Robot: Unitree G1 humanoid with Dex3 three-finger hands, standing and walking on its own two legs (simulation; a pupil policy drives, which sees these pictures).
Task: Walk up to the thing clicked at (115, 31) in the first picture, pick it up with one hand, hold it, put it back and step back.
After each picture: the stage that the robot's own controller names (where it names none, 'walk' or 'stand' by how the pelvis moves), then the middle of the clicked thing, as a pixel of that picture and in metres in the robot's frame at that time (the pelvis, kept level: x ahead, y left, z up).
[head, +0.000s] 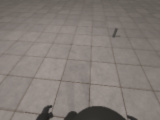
stand; (114, 33) +2.12 -0.70 -0.66
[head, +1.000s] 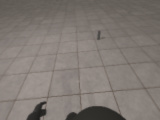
walk; (98, 35) +2.07 -0.17 -0.62
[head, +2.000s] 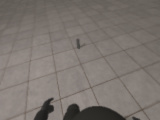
walk; (78, 44) +1.47 +0.31 -0.65
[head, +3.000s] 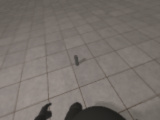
walk; (76, 60) +1.01 +0.31 -0.65
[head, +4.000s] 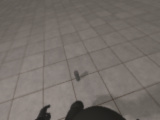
walk; (77, 76) +0.66 +0.27 -0.65
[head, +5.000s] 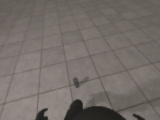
stand; (76, 83) +0.49 +0.22 -0.64
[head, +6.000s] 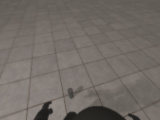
stand; (70, 93) +0.41 +0.21 -0.65
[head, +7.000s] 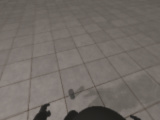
stand; (71, 94) +0.37 +0.21 -0.64
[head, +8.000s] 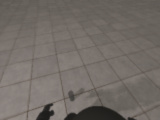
stand; (71, 96) +0.37 +0.21 -0.66
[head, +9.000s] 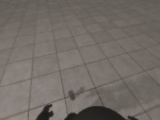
stand; (71, 95) +0.35 +0.21 -0.66
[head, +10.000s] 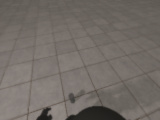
stand; (72, 98) +0.34 +0.20 -0.66
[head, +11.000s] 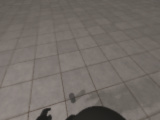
stand; (72, 98) +0.33 +0.20 -0.66
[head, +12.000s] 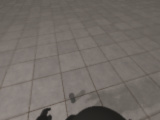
stand; (72, 98) +0.34 +0.20 -0.66
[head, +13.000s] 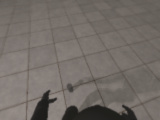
go down; (70, 88) +0.36 +0.20 -0.63
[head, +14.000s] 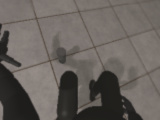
go down; (61, 56) +0.46 +0.20 -0.25
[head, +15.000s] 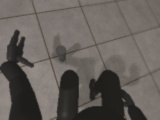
close in; (61, 55) +0.46 +0.19 -0.25
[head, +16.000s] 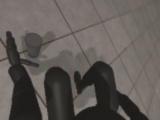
close in; (33, 48) +0.46 +0.23 -0.17
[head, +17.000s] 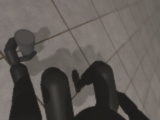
lift; (27, 47) +0.45 +0.25 -0.17
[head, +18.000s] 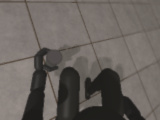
lift; (52, 61) +0.35 +0.24 -0.10
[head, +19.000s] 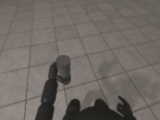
lift; (64, 72) +0.31 +0.17 +0.05
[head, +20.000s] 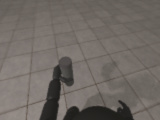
hold; (67, 73) +0.32 +0.15 +0.04
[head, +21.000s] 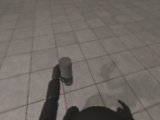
hold; (67, 73) +0.32 +0.16 +0.03
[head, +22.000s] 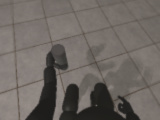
crouch; (61, 59) +0.41 +0.18 -0.03
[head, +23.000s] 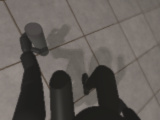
lower; (39, 43) +0.48 +0.23 -0.11
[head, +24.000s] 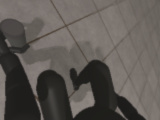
lower; (17, 40) +0.48 +0.26 -0.18
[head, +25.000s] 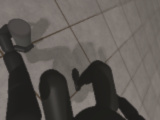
lower; (23, 40) +0.48 +0.25 -0.17
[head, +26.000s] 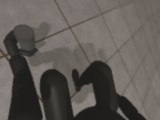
lower; (27, 44) +0.46 +0.24 -0.18
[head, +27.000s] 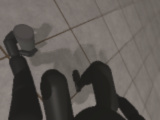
lower; (27, 44) +0.46 +0.25 -0.17
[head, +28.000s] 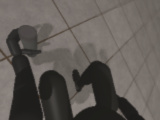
open; (30, 44) +0.47 +0.23 -0.18
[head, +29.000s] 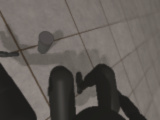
stand; (44, 45) +0.45 +0.22 -0.19
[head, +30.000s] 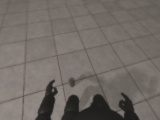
stand; (72, 82) +0.39 +0.16 -0.53
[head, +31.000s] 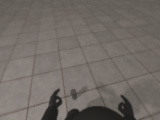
stand; (74, 94) +0.37 +0.16 -0.60
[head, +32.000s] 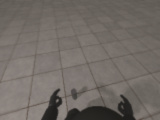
stand; (74, 94) +0.38 +0.16 -0.60
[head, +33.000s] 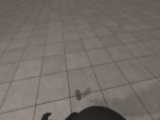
stand; (78, 95) +0.40 +0.15 -0.65
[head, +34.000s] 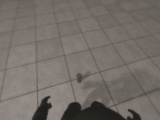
walk; (79, 78) +0.48 +0.09 -0.64
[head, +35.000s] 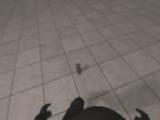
walk; (78, 69) +0.71 +0.21 -0.64
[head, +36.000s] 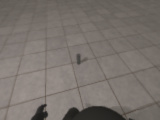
stand; (78, 59) +1.00 +0.20 -0.64
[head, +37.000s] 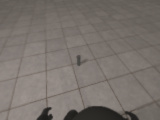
stand; (78, 60) +1.00 +0.20 -0.65
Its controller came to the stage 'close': yes
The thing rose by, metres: 0.69
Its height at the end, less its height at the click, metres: +0.00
